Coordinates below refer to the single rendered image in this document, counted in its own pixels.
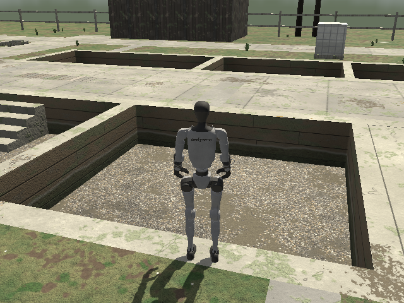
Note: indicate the right robot forearm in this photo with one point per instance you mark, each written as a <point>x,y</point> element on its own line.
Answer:
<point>226,165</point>

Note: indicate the left robot hand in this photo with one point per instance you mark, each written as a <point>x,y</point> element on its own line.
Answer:
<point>182,170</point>

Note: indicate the left robot forearm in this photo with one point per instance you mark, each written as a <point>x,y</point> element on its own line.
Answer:
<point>177,165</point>

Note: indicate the right robot hand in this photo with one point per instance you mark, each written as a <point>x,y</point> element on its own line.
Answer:
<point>224,176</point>

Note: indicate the left robot upper arm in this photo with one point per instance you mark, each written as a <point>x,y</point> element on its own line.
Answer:
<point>179,144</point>

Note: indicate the humanoid robot torso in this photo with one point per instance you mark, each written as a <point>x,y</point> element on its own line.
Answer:
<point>201,150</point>

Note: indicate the right robot upper arm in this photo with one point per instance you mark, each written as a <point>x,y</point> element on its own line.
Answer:
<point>224,144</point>

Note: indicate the right robot foot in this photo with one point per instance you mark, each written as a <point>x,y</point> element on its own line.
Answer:
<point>214,256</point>

